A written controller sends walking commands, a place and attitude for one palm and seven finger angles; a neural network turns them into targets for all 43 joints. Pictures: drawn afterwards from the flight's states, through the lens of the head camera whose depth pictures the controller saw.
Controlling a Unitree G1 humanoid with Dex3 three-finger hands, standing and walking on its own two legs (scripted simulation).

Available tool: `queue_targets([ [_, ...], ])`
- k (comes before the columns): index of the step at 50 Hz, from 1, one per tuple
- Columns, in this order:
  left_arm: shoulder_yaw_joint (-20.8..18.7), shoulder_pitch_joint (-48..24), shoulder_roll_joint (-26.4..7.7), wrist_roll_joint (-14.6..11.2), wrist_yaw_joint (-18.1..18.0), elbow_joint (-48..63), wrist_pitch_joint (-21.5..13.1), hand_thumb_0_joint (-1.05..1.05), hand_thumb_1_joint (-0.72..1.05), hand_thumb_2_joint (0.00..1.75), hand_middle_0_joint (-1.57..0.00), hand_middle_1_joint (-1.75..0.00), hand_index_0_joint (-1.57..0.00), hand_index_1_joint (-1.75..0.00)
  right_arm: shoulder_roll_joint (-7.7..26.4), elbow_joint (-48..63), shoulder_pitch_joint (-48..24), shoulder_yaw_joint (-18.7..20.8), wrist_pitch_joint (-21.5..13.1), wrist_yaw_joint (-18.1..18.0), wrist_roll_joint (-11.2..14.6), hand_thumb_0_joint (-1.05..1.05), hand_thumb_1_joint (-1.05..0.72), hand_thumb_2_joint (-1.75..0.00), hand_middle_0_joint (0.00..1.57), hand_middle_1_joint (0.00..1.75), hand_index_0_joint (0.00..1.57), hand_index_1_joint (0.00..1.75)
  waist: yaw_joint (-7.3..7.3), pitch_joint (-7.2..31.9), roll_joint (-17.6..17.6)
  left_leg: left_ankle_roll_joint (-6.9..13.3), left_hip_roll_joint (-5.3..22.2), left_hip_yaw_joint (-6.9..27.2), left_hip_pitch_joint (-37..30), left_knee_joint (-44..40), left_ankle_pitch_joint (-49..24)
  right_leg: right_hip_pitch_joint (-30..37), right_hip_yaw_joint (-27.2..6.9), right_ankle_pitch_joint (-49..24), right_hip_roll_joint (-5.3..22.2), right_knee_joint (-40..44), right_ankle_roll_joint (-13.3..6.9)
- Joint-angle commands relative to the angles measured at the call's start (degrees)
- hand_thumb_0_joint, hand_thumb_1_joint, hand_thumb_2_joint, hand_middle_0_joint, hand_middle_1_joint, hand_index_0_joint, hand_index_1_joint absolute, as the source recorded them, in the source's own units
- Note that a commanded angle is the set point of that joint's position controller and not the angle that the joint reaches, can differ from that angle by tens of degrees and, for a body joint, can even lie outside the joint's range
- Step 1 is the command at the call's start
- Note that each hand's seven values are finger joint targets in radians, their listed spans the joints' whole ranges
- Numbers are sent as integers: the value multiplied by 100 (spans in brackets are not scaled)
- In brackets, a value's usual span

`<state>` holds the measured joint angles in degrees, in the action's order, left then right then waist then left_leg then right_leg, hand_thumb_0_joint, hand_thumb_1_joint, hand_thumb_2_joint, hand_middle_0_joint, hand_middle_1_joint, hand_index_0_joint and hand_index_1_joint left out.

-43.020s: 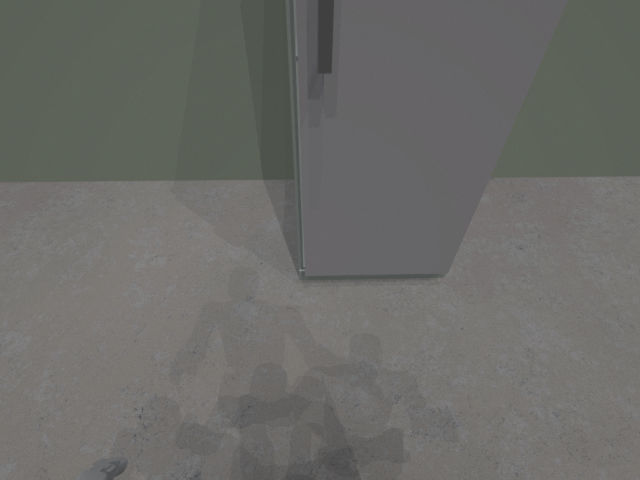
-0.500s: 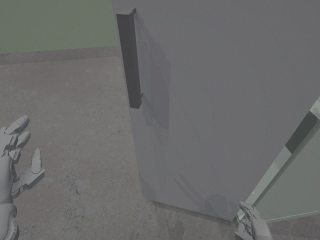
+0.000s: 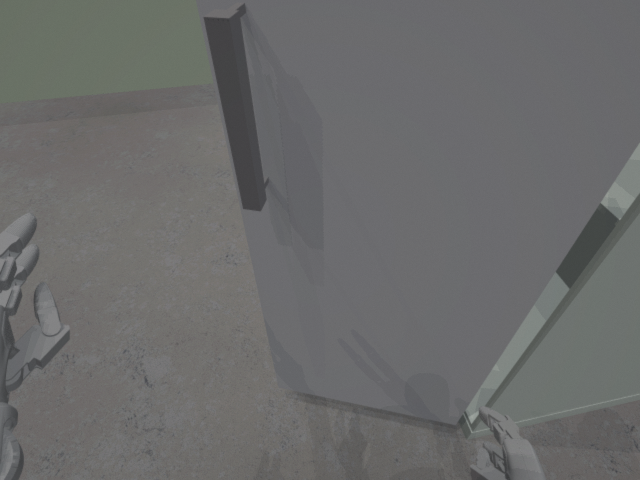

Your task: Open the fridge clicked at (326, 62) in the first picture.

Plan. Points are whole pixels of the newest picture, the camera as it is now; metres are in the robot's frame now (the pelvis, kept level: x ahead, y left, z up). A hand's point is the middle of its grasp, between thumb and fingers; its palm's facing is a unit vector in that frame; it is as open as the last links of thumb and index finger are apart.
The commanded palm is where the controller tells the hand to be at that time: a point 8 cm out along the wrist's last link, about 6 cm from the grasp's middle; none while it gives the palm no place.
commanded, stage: step back with the hand held close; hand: left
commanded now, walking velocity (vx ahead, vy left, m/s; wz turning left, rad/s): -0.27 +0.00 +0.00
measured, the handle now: (247, 118) +0.49 +0.16 +0.23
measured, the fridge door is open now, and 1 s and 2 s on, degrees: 66 66 66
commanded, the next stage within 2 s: stop stepping back and stand still in 1.22 s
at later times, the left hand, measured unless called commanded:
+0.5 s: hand (0, 400) +0.13 +0.29 +0.16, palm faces +0.46 -0.76 -0.46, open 7.4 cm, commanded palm +0.07 +0.32 +0.17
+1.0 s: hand out of the picture +0.05 +0.29 +0.16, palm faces +0.49 -0.77 -0.42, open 7.4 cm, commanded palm -0.01 +0.33 +0.17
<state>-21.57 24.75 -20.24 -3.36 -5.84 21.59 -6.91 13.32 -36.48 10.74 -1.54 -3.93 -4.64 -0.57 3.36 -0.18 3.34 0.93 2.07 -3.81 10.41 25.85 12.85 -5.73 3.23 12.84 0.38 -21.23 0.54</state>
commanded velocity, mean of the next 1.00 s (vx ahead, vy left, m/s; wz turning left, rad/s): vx -0.32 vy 0.00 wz -0.01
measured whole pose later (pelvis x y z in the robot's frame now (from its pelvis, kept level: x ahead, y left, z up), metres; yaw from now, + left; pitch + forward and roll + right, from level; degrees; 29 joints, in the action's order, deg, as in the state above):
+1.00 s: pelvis -0.13 +0.02 -0.02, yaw +3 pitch +0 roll -1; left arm -23.8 28.5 -23.0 -0.6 -7.8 30.2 -16.8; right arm 11.7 -35.9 11.9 0.9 -6.4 -3.9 -1.0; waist 2.1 -1.2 -2.3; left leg 0.0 -0.6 -1.7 28.5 41.8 18.7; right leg -20.1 -3.7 11.8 -1.7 -32.1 1.3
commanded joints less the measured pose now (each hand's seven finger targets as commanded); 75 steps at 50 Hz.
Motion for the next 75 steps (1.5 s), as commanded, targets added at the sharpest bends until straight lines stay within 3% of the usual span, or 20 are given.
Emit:
queue_targets([
  [1, -587, -85, -1117, 21, -84, 1195, -505, 0, 90, 90, -20, -30, -20, -30, 624, 1142, -632, 330, -166, -57, 1, 0, -90, -90, 20, 30, 20, 30, -143, 841, -73, 136, 146, 246, -330, 1, -1598, -450, -576, -2054, 527, 5, -75],
  [10, -996, 373, -1447, -20, -194, 1638, -651, 0, 90, 90, -20, -30, -20, -30, 656, 1457, -565, 395, 10, -125, 59, 0, -90, -90, 20, 30, 20, 30, -151, 1016, -84, 187, 345, 498, 290, -214, -1708, -264, -544, -1931, 286, -573, -1],
  [20, -984, 119, -1218, 175, -241, 1604, -953, 0, 90, 90, -20, -30, -20, -30, 772, 1452, -355, 433, -321, -119, 76, 0, -90, -90, 20, 30, 20, 30, -218, 385, 272, 520, 684, 1061, 2621, -1008, 2214, 310, -563, -270, 43, -1303, 33],
  [30, -969, -161, -1320, 204, -345, 1838, -1205, 0, 90, 90, -20, -30, -20, -30, 622, 1166, -176, 417, -610, -95, -26, 0, -90, -90, 20, 30, 20, 30, -293, 477, -342, 240, 198, 840, 1415, -12, 1617, -1268, -1188, 863, 471, -226, -273],
  [36, -1101, -71, -1268, 301, -323, 1734, -1313, 0, 90, 90, -20, -30, -20, -30, 764, 1211, -291, 455, -717, -124, 5, 0, -90, -90, 20, 30, 20, 30, -219, 571, 729, 562, 950, 1657, 2831, -1351, 2687, 250, -499, -60, -283, -1816, 35],
  [39, -1342, 187, -1439, 323, -240, 1614, -1369, 0, 90, 90, -20, -30, -20, -30, 805, 1244, -330, 543, -733, -93, -29, 0, -90, -90, 20, 30, 20, 30, -182, 572, 622, 756, 1254, 1877, 3368, -1423, 2996, 683, -559, 11, -465, -2186, 58],
  [43, -1046, 89, -1313, 182, -157, 1848, -1420, 0, 90, 90, -20, -30, -20, -30, 642, 1173, -327, 532, -720, -8, -14, 0, -90, -90, 20, 30, 20, 30, -259, 469, -160, 244, 442, 954, 2029, -280, 1943, -760, -1372, 345, 33, -636, -339],
  [45, -996, -74, -1450, 167, -226, 1928, -1386, 0, 90, 90, -20, -30, -20, -30, 517, 1045, -258, 541, -674, -5, -20, 0, -90, -90, 20, 30, 20, 30, -270, 545, -865, -70, -47, 453, 962, 1178, 1233, -2093, -2339, 1185, 944, 409, -685],
  [47, -873, -212, -1491, 189, -329, 1971, -1299, 0, 90, 90, -20, -30, -20, -30, 411, 900, -190, 508, -567, 53, -68, 0, -90, -90, 20, 30, 20, 30, -315, 664, -1258, -162, -236, 359, 482, 2329, 769, -2520, -2555, 251, 1612, 681, -971],
  [50, -981, -239, -1599, 200, -355, 1864, -1222, 0, 90, 90, -20, -30, -20, -30, 400, 868, -196, 451, -475, -2, -72, 0, -90, -90, 20, 30, 20, 30, -399, 426, -950, -78, -134, 511, 529, 806, 447, -2077, -1720, -1126, 1080, -91, -544],
  [51, -933, -255, -1511, 194, -333, 1896, -1221, 0, 90, 90, -20, -30, -20, -30, 552, 936, -259, 473, -463, -54, -50, 0, -90, -90, 20, 30, 20, 30, -386, 348, -232, 65, 82, 755, 630, -51, 26, -2000, -1350, -820, 493, -532, -257],
  [53, -1131, -371, -1511, 244, -292, 1983, -1335, 0, 90, 90, -20, -30, -20, -30, 710, 1068, -368, 569, -550, -126, 2, 0, -90, -90, 20, 30, 20, 30, -258, 747, 973, 596, 1204, 1660, 2018, -1001, 39, -365, -608, -524, -462, -2108, 133],
  [55, -1356, -107, -1549, 254, -205, 1826, -1387, 0, 90, 90, -20, -30, -20, -30, 698, 1081, -384, 656, -713, -85, -98, 0, -90, -90, 20, 30, 20, 30, -284, 904, 1339, 1039, 1943, 2629, 2969, -2058, 2433, 54, -720, 959, -711, -4085, 137],
  [57, -1161, 19, -1313, 191, -183, 1929, -1385, 0, 90, 90, -20, -30, -20, -30, 649, 980, -292, 695, -777, 24, -90, 0, -90, -90, 20, 30, 20, 30, -249, 730, 610, 1017, 1714, 2107, 1947, -1572, 1428, -842, -688, 1281, -588, -3831, 60],
  [61, -675, 193, -1105, 40, -205, 2275, -1283, 0, 90, 90, -20, -30, -20, -30, 550, 834, -290, 574, -894, 133, -74, 0, -90, -90, 20, 30, 20, 30, -219, 1055, 933, 490, 1283, 1605, 447, -1724, 970, -1024, -178, 1844, -547, -1712, -85],
  [64, -821, 58, -1388, 27, -226, 2227, -1270, 0, 90, 90, -20, -30, -20, -30, 543, 651, -207, 552, -803, 101, -159, 0, -90, -90, 20, 30, 20, 30, -240, 1239, 1052, -55, 1050, 1240, -126, -1307, -275, -542, -211, 834, -307, 428, -259],
  [68, -1208, -159, -1940, -62, -259, 1825, -1295, 0, 90, 90, -20, -30, -20, -30, 408, 744, -426, 402, -619, -49, -185, 0, -90, -90, 20, 30, 20, 30, -253, 1135, -595, -308, 212, 74, -844, 824, -106, -1987, -1024, -402, 1135, 791, -610],
  [70, -1072, -31, -1726, -47, -257, 1808, -1071, 0, 90, 90, -20, -30, -20, -30, 522, 770, -306, 504, -653, -121, -33, 0, -90, -90, 20, 30, 20, 30, -359, 1257, -1112, -208, -30, 194, -796, 1013, -537, -1742, -733, -634, 829, 219, -595],
  [71, -1082, 344, -1643, -65, -245, 1675, -917, 0, 90, 90, -20, -30, -20, -30, 484, 833, -345, 441, -593, -133, 3, 0, -90, -90, 20, 30, 20, 30, -365, 1236, -780, -149, -11, 230, -878, 876, -774, -1772, -556, -476, 629, 37, -465],
  [75, -1016, 497, -1583, -138, -210, 1445, -784, 0, 90, 90, -20, -30, -20, -30, 568, 898, -494, 399, -498, -176, 40, 0, -90, -90, 20, 30, 20, 30, -445, -44, -69, -307, -33, 565, -253, 385, 892, -2483, -407, 2676, 268, 609, -545],
])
